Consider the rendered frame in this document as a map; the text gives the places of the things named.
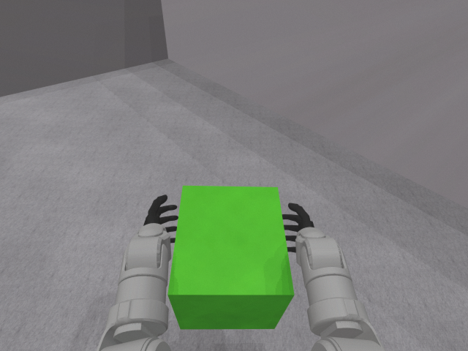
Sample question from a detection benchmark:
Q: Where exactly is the carton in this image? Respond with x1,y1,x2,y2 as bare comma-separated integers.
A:
167,186,294,329

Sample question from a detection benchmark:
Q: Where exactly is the robot right upper arm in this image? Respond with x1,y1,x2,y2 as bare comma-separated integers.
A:
311,336,384,351

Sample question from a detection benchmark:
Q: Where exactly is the right robot hand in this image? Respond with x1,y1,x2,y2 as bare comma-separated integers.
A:
282,203,314,253

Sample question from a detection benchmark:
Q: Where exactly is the robot left forearm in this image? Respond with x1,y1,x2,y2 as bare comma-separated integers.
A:
97,223,171,351

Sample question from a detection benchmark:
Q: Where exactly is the robot right forearm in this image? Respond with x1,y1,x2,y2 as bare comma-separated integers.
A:
295,227,385,351

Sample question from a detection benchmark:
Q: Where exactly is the left robot hand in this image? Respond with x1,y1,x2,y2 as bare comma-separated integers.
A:
143,195,178,243

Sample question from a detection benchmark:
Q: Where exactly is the robot left upper arm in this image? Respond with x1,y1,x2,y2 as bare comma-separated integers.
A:
101,336,171,351

